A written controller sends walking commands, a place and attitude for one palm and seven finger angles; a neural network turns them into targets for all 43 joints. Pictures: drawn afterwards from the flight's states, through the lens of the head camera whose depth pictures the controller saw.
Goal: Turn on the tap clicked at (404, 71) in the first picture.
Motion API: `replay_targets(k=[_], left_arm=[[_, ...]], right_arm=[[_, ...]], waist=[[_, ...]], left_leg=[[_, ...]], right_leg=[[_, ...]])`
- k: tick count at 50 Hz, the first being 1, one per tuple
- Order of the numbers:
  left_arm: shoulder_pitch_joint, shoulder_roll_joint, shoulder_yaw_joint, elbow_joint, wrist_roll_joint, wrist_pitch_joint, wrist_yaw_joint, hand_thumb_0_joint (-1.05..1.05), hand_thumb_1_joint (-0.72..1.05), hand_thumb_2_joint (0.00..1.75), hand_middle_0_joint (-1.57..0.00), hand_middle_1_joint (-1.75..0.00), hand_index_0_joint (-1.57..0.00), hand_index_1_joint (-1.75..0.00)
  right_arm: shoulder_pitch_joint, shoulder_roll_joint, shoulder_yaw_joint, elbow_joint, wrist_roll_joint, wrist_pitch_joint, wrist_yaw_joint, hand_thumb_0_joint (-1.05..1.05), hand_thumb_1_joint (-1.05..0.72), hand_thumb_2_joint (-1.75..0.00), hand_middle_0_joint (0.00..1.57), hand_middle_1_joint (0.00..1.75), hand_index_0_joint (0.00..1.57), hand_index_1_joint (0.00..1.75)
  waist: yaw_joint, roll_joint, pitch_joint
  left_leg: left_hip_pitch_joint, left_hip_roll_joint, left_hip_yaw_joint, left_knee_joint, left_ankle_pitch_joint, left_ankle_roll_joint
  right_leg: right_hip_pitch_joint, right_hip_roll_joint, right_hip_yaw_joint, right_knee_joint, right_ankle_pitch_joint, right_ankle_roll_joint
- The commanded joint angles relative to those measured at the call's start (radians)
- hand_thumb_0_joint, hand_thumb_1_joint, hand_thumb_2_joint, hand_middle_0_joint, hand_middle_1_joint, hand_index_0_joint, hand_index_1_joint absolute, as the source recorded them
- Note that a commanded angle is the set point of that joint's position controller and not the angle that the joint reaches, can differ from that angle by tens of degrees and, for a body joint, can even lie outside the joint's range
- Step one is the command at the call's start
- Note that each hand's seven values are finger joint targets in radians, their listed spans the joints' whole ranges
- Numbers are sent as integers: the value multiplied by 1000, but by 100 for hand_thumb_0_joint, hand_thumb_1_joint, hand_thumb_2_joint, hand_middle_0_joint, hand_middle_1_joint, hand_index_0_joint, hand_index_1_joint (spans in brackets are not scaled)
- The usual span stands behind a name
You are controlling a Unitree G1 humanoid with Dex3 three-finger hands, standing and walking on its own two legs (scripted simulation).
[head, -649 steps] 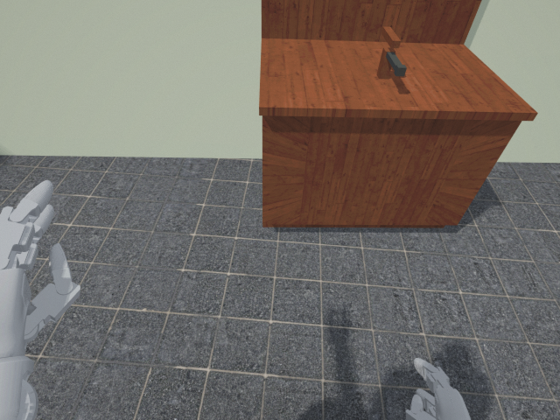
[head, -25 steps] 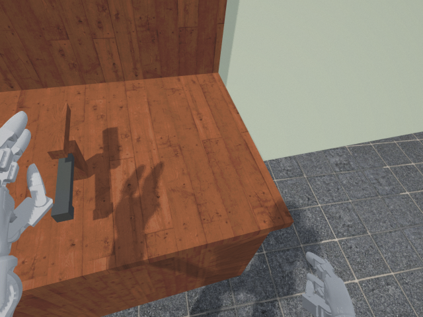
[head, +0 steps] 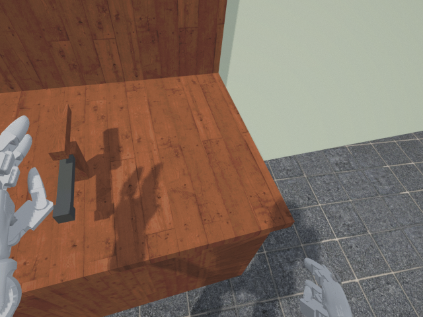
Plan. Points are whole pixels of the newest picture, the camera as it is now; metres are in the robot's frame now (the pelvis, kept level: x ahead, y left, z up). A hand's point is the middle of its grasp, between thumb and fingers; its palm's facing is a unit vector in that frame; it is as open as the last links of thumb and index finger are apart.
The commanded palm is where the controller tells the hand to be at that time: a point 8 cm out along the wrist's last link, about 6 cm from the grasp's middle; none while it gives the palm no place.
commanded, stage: shuffle to correct the standing spot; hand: left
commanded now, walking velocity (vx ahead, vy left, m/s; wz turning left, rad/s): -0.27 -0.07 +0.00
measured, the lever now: (64, 212) +0.27 +0.30 +0.02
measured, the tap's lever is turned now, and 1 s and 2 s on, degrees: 0 0 0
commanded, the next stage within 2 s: come to a stop and stand still in 0.46 s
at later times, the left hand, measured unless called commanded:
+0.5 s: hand (59, 250) +0.16 +0.21 +0.16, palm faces +0.34 -0.85 -0.40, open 7.4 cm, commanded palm +0.11 +0.25 +0.17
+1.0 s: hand (46, 296) +0.12 +0.20 +0.15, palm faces +0.35 -0.86 -0.38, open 7.4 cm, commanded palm +0.06 +0.24 +0.17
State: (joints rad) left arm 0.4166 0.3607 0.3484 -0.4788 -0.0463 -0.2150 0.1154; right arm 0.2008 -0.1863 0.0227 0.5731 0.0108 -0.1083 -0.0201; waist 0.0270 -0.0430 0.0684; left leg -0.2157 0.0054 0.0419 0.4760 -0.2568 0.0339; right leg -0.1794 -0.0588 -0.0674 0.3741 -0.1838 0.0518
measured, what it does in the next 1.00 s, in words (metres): walks backwards: right foot, then left foot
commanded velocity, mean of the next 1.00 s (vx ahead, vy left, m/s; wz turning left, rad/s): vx -0.15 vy -0.03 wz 0.00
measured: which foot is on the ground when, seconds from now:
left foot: down 0.00-0.86, up 0.88-0.94, down 0.96-1.00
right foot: down 0.00-0.56, up 0.58-0.78, down 0.80-1.00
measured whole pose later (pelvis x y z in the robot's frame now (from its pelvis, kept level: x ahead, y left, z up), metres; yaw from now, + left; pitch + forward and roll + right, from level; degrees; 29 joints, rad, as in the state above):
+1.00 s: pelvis -0.10 -0.03 -0.02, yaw -1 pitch -1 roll -2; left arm 0.48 0.38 0.38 -0.53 -0.05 -0.21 0.12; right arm 0.23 -0.21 -0.01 0.62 0.03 -0.11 -0.02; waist -0.01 -0.04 0.06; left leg -0.31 -0.02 -0.01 0.64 -0.30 0.04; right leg -0.26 -0.05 -0.04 0.59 -0.30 0.02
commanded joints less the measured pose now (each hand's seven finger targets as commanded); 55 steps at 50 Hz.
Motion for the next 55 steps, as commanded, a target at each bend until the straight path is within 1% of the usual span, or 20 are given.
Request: replay_targets(k=[1,14,17,21,22,25,27,28,29,31,33,35,38,40,42,44,47,50,54,55], left_arm=[[-64,183,134,-267,-9,-75,15,0,90,90,-20,-30,-20,-30],[12,175,163,-301,-28,-128,-12,0,90,90,-20,-30,-20,-30],[14,161,157,-282,-33,-129,-15,0,90,90,-20,-30,-20,-30],[18,223,204,-297,-25,-130,11,0,90,90,-20,-30,-20,-30],[27,182,163,-294,-21,-123,13,0,90,90,-20,-30,-20,-30],[50,198,196,-293,-19,-131,23,0,90,90,-20,-30,-20,-30],[46,190,185,-327,-23,-160,19,0,90,90,-20,-30,-20,-30],[16,228,208,-371,-23,-178,10,0,90,90,-20,-30,-20,-30],[10,229,211,-371,-12,-180,4,0,90,90,-20,-30,-20,-30],[42,170,184,-376,-22,-159,1,0,90,90,-20,-30,-20,-30],[58,155,162,-377,-15,-131,-4,0,90,90,-20,-30,-20,-30],[62,177,171,-354,-18,-99,-2,0,90,90,-20,-30,-20,-30],[16,221,195,-285,-8,-73,3,0,90,90,-20,-30,-20,-30],[7,248,223,-225,-4,-74,12,0,90,90,-20,-30,-20,-30],[16,183,159,-205,-16,-54,5,0,90,90,-20,-30,-20,-30],[24,193,157,-226,-18,-43,12,0,90,90,-20,-30,-20,-30],[-15,200,160,-264,-8,-53,26,0,90,90,-20,-30,-20,-30],[-52,202,158,-286,1,-78,22,0,90,90,-20,-30,-20,-30],[-43,180,149,-250,16,-87,13,0,90,90,-20,-30,-20,-30],[-965,941,681,-451,136,-194,8,0,90,90,-20,-30,-20,-30]], right_arm=[[-96,-136,-60,-169,3,-59,-16,0,-90,-90,20,30,20,30],[-74,-133,-70,-199,-8,-66,-5,0,-90,-90,20,30,20,30],[-57,-128,-71,-188,-11,-66,-8,0,-90,-90,20,30,20,30],[-39,-119,-81,-142,-13,-69,-13,0,-90,-90,20,30,20,30],[-37,-103,-70,-134,-23,-59,-9,0,-90,-90,20,30,20,30],[-47,-100,-69,-127,-20,-73,-24,0,-90,-90,20,30,20,30],[-55,-133,-77,-139,-18,-79,-36,0,-90,-90,20,30,20,30],[-69,-121,-74,-146,-36,-92,-36,0,-90,-90,20,30,20,30],[-47,-106,-76,-132,-56,-102,-32,0,-90,-90,20,30,20,30],[-30,-127,-102,-133,-28,-107,-12,0,-90,-90,20,30,20,30],[-18,-146,-114,-141,-13,-100,16,0,-90,-90,20,30,20,30],[-30,-146,-100,-156,-1,-91,20,0,-90,-90,20,30,20,30],[-43,-146,-79,-156,10,-76,8,0,-90,-90,20,30,20,30],[-37,-136,-70,-147,11,-63,6,0,-90,-90,20,30,20,30],[-20,-149,-94,-146,20,-48,4,0,-90,-90,20,30,20,30],[-38,-133,-77,-126,19,-45,2,0,-90,-90,20,30,20,30],[-58,-127,-73,-116,17,-60,-10,0,-90,-90,20,30,20,30],[-79,-140,-72,-129,13,-76,-10,0,-90,-90,20,30,20,30],[-37,-148,-84,-120,13,-88,6,0,-90,-90,20,30,20,30],[46,-155,-61,-87,-66,-141,0,0,-90,-90,20,30,20,30]], waist=[[-2,136,-166],[10,166,-190],[0,61,-178],[-12,-98,-199],[-17,-124,-211],[-17,-86,-193],[-10,130,-189],[-15,329,-203],[-20,319,-212],[-11,244,-253],[-10,264,-249],[-22,293,-207],[-31,199,-147],[-34,97,-137],[-44,-119,-119],[-54,-121,-93],[-55,-3,-85],[-37,342,-48],[-25,186,-105],[39,87,-76]], left_leg=[[-17,92,-81,-98,301,-38],[-166,188,-115,-34,200,-1],[-179,126,-75,40,12,-15],[-39,-13,-23,349,-133,-47],[-66,-6,-41,327,-125,-39],[-47,16,-36,32,-28,-31],[-43,210,-241,-122,310,32],[-52,348,-387,-167,495,77],[-19,379,-388,-146,550,113],[185,309,-240,-20,722,119],[191,255,-196,6,622,77],[91,234,-202,-15,355,57],[-114,174,-199,-16,-121,34],[-197,89,-121,67,-303,5],[-111,-13,-56,265,-226,-26],[-53,-15,-51,341,-122,-22],[-16,8,-68,3,-70,-5],[-124,169,-362,-229,-184,57],[-99,126,-241,-63,49,51],[-186,48,-87,95,208,19]], right_leg=[[104,10,39,29,238,-53],[45,-4,55,162,168,-74],[-36,-47,121,91,126,-100],[-270,-250,322,-140,-114,-215],[-211,-257,270,-117,-69,-217],[-145,-170,146,0,65,-159],[-138,-3,36,201,102,-79],[-194,40,45,426,-144,-58],[-254,57,109,595,-296,-56],[-343,72,97,578,-274,-58],[-290,55,58,419,-239,-70],[-187,48,31,236,-214,-69],[43,43,10,-2,-32,-52],[75,-30,71,-38,-85,-85],[-130,-148,265,-113,-356,-178],[-235,-200,247,-109,-318,-213],[-145,-108,131,40,-201,-147],[-81,59,32,255,-204,-62],[54,47,41,24,-45,-73],[-10,-20,171,-35,143,-91]])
